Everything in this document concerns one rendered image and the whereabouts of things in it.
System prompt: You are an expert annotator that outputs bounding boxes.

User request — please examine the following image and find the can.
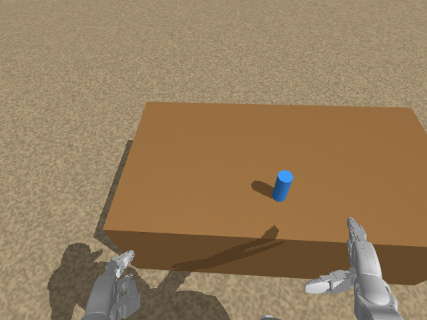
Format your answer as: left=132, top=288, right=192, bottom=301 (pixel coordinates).
left=272, top=170, right=293, bottom=202

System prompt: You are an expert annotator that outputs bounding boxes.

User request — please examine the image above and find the left robot hand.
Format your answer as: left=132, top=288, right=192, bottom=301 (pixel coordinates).
left=84, top=250, right=141, bottom=320

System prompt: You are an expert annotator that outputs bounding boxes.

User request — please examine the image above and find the right robot hand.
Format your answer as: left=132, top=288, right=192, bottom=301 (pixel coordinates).
left=305, top=217, right=382, bottom=295

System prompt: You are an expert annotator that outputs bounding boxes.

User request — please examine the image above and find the right robot arm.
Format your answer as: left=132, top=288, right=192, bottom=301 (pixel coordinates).
left=354, top=275, right=404, bottom=320

